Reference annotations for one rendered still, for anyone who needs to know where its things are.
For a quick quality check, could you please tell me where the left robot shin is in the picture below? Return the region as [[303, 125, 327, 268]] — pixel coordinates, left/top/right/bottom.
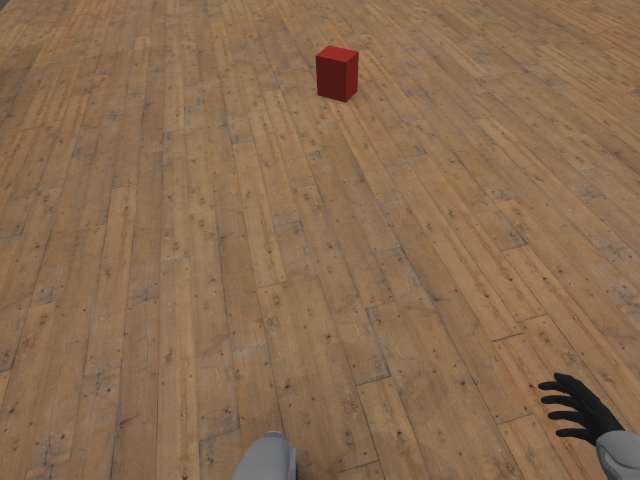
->
[[264, 431, 287, 441]]

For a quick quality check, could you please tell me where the robot right hand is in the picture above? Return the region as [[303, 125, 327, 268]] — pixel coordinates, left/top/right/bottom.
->
[[538, 373, 626, 447]]

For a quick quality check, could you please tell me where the carton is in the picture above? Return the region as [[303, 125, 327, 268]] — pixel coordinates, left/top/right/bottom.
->
[[316, 46, 359, 103]]

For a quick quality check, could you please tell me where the left robot thigh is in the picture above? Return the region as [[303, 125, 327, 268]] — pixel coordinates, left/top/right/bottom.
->
[[229, 437, 297, 480]]

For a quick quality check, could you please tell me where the right robot forearm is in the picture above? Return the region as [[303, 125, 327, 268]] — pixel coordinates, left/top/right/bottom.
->
[[596, 430, 640, 480]]

